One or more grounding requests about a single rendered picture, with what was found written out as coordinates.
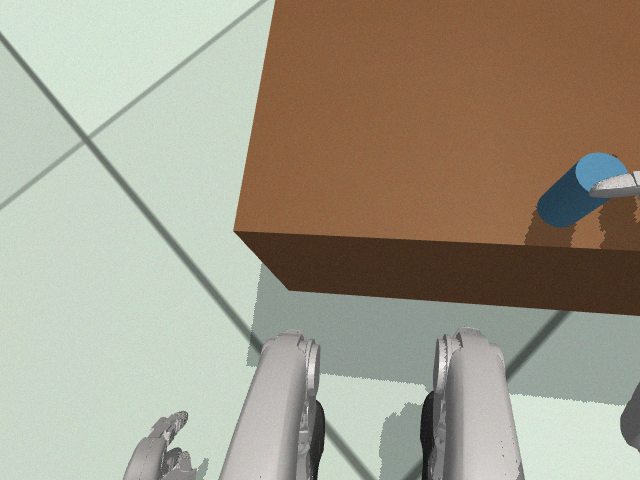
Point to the left robot foot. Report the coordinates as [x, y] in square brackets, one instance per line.
[317, 443]

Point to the left robot hand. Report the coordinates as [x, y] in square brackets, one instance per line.
[150, 461]

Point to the can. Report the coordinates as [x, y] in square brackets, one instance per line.
[568, 200]

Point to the right robot hand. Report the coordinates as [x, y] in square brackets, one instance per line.
[617, 186]

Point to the right robot arm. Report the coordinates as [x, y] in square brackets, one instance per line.
[630, 420]

